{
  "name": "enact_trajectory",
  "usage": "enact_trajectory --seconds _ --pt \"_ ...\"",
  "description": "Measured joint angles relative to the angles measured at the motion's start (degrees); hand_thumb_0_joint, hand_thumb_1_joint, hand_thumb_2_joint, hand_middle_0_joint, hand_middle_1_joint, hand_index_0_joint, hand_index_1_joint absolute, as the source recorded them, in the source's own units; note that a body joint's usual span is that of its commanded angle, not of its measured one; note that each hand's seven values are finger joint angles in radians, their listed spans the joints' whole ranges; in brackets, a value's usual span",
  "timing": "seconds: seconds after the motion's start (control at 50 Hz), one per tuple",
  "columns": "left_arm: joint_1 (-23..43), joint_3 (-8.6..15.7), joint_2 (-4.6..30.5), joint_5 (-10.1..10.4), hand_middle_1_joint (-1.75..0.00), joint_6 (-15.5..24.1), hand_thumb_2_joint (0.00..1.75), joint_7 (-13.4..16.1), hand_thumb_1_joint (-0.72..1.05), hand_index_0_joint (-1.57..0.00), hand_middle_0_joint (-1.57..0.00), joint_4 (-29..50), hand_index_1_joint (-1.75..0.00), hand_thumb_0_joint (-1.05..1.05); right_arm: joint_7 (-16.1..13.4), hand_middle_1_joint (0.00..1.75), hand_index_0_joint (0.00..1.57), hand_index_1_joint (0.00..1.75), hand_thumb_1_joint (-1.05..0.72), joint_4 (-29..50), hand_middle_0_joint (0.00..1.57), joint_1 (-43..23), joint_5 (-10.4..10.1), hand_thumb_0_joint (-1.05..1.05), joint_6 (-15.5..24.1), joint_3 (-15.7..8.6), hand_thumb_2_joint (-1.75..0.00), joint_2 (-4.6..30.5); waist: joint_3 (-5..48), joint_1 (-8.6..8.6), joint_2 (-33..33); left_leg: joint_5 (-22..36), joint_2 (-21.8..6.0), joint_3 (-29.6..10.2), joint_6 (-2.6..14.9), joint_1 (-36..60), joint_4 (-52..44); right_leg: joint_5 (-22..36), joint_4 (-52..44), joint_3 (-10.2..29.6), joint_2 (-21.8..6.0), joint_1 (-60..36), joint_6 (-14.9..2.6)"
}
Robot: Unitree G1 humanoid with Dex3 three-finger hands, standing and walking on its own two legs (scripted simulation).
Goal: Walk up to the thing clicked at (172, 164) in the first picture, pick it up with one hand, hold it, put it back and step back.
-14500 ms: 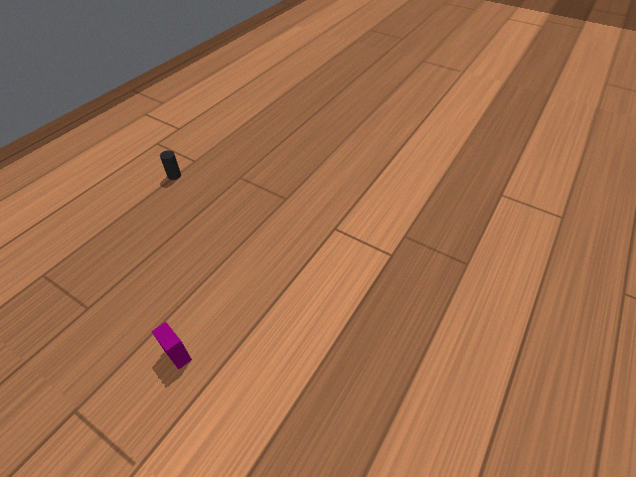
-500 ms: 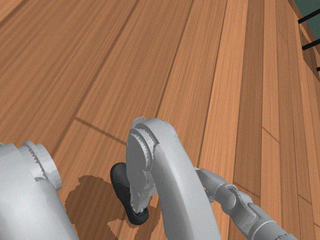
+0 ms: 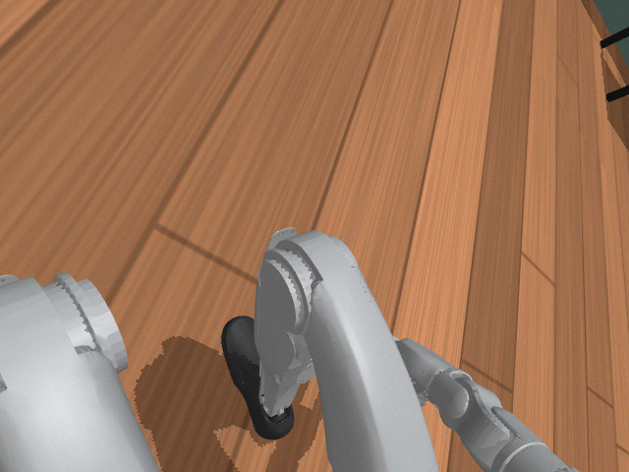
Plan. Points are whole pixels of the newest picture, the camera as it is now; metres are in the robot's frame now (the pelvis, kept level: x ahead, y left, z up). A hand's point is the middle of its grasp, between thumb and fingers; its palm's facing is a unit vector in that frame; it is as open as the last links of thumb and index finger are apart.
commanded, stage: settle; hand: left
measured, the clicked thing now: out of the picture +0.42 +0.36 -0.22
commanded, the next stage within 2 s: lift in 1.54 s
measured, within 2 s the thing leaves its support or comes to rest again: leaves its support in 0.04 s
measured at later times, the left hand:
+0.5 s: hand out of the picture +0.39 +0.38 -0.06, palm faces +0.51 -0.86 -0.05, open 5.6 cm
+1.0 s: hand out of the picture +0.40 +0.38 +0.01, palm faces +0.53 -0.85 -0.07, open 5.6 cm
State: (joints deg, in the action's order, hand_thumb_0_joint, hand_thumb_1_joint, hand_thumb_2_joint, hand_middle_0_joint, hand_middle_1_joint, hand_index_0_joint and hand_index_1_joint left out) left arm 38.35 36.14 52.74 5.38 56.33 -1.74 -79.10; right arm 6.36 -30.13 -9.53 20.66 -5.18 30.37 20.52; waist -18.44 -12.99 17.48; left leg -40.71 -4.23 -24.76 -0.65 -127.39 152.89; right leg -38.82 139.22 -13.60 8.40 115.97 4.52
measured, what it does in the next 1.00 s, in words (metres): rises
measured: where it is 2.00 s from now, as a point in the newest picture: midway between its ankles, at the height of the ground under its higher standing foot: (184, 439)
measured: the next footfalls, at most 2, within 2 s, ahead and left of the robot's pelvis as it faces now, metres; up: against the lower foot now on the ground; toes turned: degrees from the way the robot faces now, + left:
none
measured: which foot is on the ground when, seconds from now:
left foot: down 0.00-1.00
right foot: down 0.00-1.00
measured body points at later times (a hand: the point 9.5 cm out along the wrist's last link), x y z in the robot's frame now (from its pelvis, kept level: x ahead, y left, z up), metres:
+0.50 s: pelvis +0.01 -0.01 +0.03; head +0.19 +0.15 +0.41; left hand +0.36 +0.43 -0.05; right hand +0.20 -0.24 -0.04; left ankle +0.08 +0.13 -0.25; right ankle +0.13 -0.13 -0.25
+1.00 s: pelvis +0.02 -0.02 +0.06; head +0.23 +0.09 +0.44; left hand +0.37 +0.42 +0.02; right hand +0.20 -0.26 -0.05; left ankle +0.08 +0.13 -0.25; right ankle +0.13 -0.13 -0.25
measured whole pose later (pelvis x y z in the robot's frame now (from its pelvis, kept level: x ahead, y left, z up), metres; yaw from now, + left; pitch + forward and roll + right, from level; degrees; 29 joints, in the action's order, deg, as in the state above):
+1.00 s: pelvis +0.02 -0.02 +0.06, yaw +9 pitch +30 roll -9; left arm 35.1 33.0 33.9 8.6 33.3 -8.8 -52.0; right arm 4.0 -37.8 2.7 7.8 -5.1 8.2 16.7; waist 0.9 -7.6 2.3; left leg -39.5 -4.3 -12.0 -2.1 -128.1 136.8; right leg -42.7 132.9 -5.9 2.5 120.5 1.9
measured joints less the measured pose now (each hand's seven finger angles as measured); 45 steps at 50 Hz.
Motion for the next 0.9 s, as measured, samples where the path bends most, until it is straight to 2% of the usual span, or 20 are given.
enact_trajectory --seconds 0.06,0.14,0.2,0.32,0.46,0.58,0.66,0.76,0.9 --pt "-0.51 -0.30 -1.63 -0.26 -1.02 -2.34 1.00 -0.05 -0.17 -1.26 -0.77 3.30 -1.43 0.05 0.04 0.30 0.20 0.30 -0.88 -0.67 0.21 0.98 -0.39 -0.01 -0.28 -1.22 -0.90 -0.62 0.71 0.72 -0.40 -0.04 0.16 0.23 -0.29 -0.04 -0.44 -0.27 -0.12 0.03 -0.42 0.04 -0.38" --pt "-2.26 -1.30 -3.83 -1.61 -1.02 -5.93 1.01 -0.59 -0.18 -1.32 -0.78 9.80 -1.46 0.05 0.03 0.30 0.20 0.30 -0.88 -1.59 0.21 2.73 -1.17 -0.01 -0.99 -3.23 -0.90 -1.52 2.30 1.80 -1.45 -0.05 0.32 0.82 -0.76 0.07 -1.61 -0.70 -0.61 0.21 -1.12 0.05 -0.86" --pt "-2.94 -2.74 -5.53 -1.01 -1.02 -8.24 1.01 -0.70 -0.18 -1.34 -0.78 12.70 -1.47 0.05 0.07 0.30 0.20 0.30 -0.88 -2.27 0.21 3.95 -2.24 0.00 -1.28 -4.67 -0.90 -1.88 4.18 2.32 -2.95 0.18 0.45 1.77 -0.78 -0.18 -2.86 -1.15 -1.19 0.70 -1.74 0.21 -0.77" --pt "-3.79 -3.07 -8.27 0.17 -1.02 -13.18 1.02 -0.72 -0.19 -1.37 -0.78 17.20 -1.49 0.05 -0.17 0.30 0.20 0.30 -0.88 -2.73 0.21 5.82 -4.76 0.00 -1.46 -8.15 -0.89 -2.44 8.19 3.14 -6.24 0.67 0.28 3.81 -0.70 -0.57 -5.57 -1.47 -2.58 1.80 -2.64 0.86 -1.00" --pt "-4.77 -5.07 -10.92 1.91 -1.02 -15.99 1.03 -3.77 -0.19 -1.39 -0.79 19.31 -1.49 0.05 -0.44 0.30 0.20 0.30 -0.88 -3.24 0.21 7.57 -7.69 0.00 -1.12 -12.64 -0.89 -2.49 12.61 4.06 -9.57 1.42 0.08 6.61 -0.33 -1.42 -8.05 -1.73 -3.29 3.64 -3.56 2.32 -1.03" --pt "-5.56 -4.82 -14.44 2.57 -1.02 -18.22 1.02 -4.99 -0.19 -1.39 -0.78 21.09 -1.48 0.05 -0.79 0.30 0.20 0.30 -0.88 -3.25 0.21 8.59 -9.52 0.00 -1.00 -15.39 -0.89 -2.69 14.75 4.59 -10.78 1.84 0.01 8.36 -0.53 -1.61 -9.84 -1.91 -3.66 4.84 -4.19 3.28 -1.29" --pt "-6.17 -4.45 -16.58 1.99 -1.02 -19.65 1.02 -5.02 -0.19 -1.40 -0.78 23.33 -1.48 0.05 -1.12 0.30 0.20 0.30 -0.88 -3.58 0.21 9.25 -10.31 0.00 -0.78 -16.80 -0.89 -3.20 15.78 4.73 -10.93 1.93 0.08 9.33 -0.96 -1.46 -11.14 -2.23 -3.97 5.48 -4.69 3.69 -1.65" --pt "-6.90 -4.75 -17.86 1.57 -1.02 -20.85 1.02 -5.43 -0.19 -1.39 -0.78 26.20 -1.48 0.04 -1.64 0.30 0.20 0.30 -0.88 -4.43 0.21 10.04 -11.01 0.00 -0.45 -18.55 -0.89 -3.85 16.89 4.76 -11.55 1.79 0.14 10.43 -1.35 -1.12 -12.83 -2.82 -4.64 6.17 -5.25 3.92 -2.09" --pt "-5.74 -3.62 -19.00 2.50 -1.03 -22.43 1.02 -6.10 -0.19 -1.36 -0.78 28.72 -1.46 0.04 -2.15 0.30 0.20 0.30 -0.88 -6.19 0.21 11.30 -12.11 0.00 0.05 -20.77 -0.89 -3.92 18.47 5.04 -13.63 1.43 0.03 11.89 -1.53 -0.82 -15.03 -3.59 -5.75 7.11 -5.74 4.28 -2.53"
